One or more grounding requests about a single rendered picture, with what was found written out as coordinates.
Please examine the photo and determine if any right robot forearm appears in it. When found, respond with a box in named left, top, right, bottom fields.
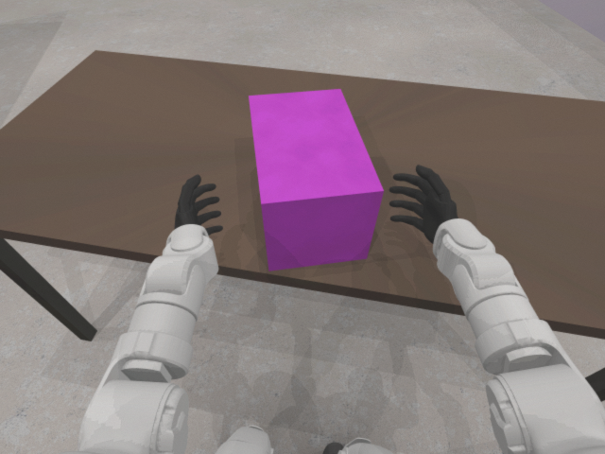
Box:
left=433, top=218, right=605, bottom=424

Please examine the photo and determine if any robot left upper arm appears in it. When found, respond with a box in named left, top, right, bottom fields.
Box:
left=59, top=379, right=189, bottom=454

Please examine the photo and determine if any robot left thigh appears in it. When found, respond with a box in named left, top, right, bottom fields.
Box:
left=216, top=427, right=274, bottom=454

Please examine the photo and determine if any carton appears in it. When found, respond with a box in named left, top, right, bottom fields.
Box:
left=249, top=89, right=384, bottom=271

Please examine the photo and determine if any left robot hand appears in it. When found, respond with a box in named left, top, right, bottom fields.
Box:
left=175, top=174, right=223, bottom=236

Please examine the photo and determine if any robot right shin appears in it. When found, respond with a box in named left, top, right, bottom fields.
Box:
left=345, top=438, right=371, bottom=448

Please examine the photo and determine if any robot right upper arm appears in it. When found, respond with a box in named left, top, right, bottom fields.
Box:
left=486, top=364, right=605, bottom=454

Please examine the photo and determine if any left robot forearm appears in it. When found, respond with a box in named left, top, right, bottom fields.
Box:
left=78, top=224, right=218, bottom=451

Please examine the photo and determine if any right robot hand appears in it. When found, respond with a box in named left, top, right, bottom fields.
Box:
left=389, top=165, right=458, bottom=244

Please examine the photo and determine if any table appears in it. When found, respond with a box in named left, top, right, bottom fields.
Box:
left=0, top=50, right=605, bottom=402

